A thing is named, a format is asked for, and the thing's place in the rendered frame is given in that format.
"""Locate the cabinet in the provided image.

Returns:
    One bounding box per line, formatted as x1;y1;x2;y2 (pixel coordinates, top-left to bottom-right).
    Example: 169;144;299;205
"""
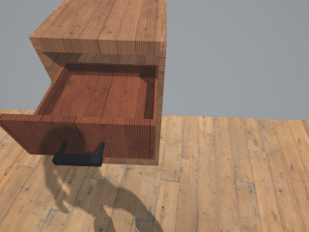
28;0;167;166

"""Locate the handle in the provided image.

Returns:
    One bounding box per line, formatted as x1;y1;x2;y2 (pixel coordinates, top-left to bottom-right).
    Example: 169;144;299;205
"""
52;140;105;167

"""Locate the drawer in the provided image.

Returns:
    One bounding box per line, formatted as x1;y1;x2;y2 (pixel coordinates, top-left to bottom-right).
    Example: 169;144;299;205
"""
0;62;158;160

